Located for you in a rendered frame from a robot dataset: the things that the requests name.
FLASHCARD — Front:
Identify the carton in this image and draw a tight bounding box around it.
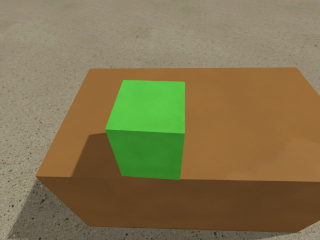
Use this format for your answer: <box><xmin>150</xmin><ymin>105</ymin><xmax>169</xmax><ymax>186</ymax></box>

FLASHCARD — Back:
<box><xmin>105</xmin><ymin>80</ymin><xmax>185</xmax><ymax>180</ymax></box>

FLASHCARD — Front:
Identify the pedestal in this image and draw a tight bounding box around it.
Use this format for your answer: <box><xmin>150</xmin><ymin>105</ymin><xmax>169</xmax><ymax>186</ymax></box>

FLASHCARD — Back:
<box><xmin>35</xmin><ymin>67</ymin><xmax>320</xmax><ymax>233</ymax></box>

